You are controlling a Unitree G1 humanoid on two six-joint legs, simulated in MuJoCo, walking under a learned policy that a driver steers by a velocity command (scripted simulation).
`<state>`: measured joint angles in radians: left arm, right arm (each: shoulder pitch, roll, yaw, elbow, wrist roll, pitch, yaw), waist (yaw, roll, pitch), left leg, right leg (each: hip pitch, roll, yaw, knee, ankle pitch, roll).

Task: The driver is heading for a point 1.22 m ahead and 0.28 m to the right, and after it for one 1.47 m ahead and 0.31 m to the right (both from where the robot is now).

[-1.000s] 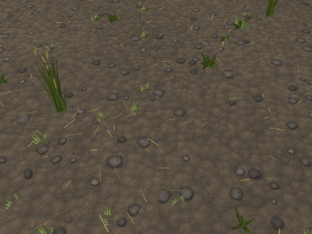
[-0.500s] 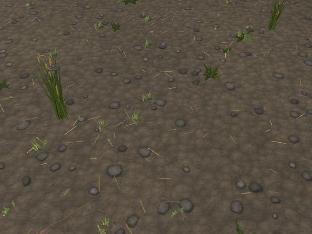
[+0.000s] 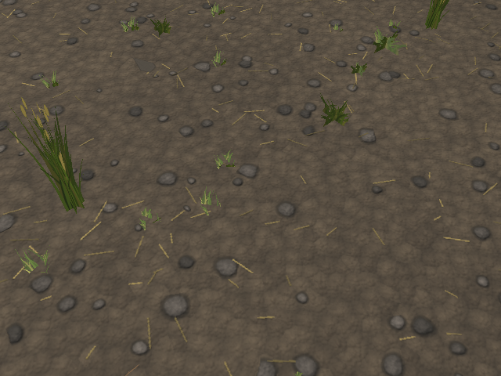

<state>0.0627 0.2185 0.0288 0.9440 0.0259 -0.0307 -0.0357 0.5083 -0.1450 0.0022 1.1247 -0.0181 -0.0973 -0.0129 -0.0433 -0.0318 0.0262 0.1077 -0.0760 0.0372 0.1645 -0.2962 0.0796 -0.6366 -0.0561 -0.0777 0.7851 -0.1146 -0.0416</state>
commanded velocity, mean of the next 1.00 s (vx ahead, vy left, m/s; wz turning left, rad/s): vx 0.49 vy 0.00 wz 0.00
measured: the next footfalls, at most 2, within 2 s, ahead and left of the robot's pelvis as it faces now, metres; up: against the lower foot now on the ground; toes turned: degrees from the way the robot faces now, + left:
right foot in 0.12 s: +0.25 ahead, -0.08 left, +0.00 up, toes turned -4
left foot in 0.68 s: +0.57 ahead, +0.08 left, +0.00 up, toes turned +4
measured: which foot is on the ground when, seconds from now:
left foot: down 0.00-0.12, up 0.14-0.66, down 0.68-1.00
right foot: up 0.00-0.10, down 0.12-0.70, up 0.72-1.00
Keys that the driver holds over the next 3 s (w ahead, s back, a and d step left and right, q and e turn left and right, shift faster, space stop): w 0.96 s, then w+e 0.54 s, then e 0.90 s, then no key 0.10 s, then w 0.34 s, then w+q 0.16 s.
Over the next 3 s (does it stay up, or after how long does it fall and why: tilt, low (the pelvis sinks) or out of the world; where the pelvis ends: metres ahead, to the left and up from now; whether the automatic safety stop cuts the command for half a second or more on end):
stays up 1.09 -0.15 0.01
